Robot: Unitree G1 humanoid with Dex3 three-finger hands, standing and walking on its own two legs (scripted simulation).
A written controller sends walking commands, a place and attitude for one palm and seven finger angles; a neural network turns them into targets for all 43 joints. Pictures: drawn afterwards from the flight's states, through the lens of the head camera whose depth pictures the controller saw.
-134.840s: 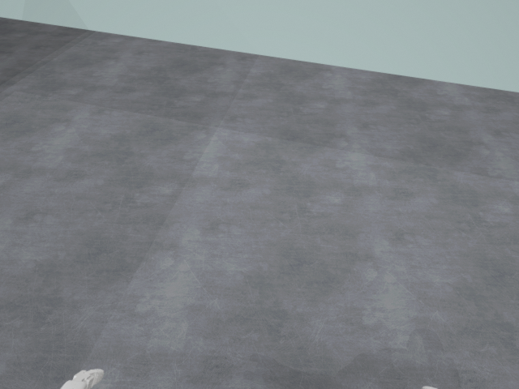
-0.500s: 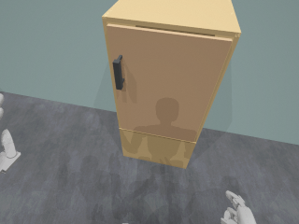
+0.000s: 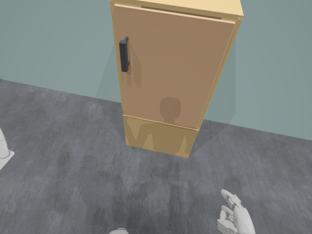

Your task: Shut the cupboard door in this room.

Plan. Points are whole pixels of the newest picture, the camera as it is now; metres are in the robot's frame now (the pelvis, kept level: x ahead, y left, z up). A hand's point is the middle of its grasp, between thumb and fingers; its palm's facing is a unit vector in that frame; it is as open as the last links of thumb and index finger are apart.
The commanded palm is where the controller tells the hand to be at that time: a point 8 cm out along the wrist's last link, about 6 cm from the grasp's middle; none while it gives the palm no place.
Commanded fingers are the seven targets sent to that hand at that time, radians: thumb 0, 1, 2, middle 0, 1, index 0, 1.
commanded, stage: stop stepping back and stand still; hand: left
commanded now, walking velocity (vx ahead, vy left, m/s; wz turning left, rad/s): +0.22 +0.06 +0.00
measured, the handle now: (125, 54) +0.75 +0.19 +0.05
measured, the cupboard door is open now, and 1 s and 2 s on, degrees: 0 0 0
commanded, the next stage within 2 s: let the arm hang, fingers relaxed in 1.24 s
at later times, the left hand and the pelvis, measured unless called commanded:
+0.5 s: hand out of the picture +0.14 +0.28 +0.17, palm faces +0.45 -0.80 -0.41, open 7.4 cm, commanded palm +0.08 +0.31 +0.19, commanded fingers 0.00 0.90 0.90 -0.20 -0.30 -0.20 -0.30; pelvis -0.07 +0.02 +0.01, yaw -2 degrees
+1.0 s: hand (8, 178) +0.17 +0.26 +0.17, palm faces +0.43 -0.81 -0.40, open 7.4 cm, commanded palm +0.10 +0.30 +0.19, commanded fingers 0.00 0.90 0.90 -0.20 -0.30 -0.20 -0.30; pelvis -0.04 +0.00 +0.02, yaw -2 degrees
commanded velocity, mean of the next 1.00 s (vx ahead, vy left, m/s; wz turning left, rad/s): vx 0.09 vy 0.01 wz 0.00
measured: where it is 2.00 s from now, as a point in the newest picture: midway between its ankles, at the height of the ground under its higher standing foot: outside the picture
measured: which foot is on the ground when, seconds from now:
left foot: down 0.00-0.06, up 0.08-0.26, down 0.28-1.00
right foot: down 0.00-1.00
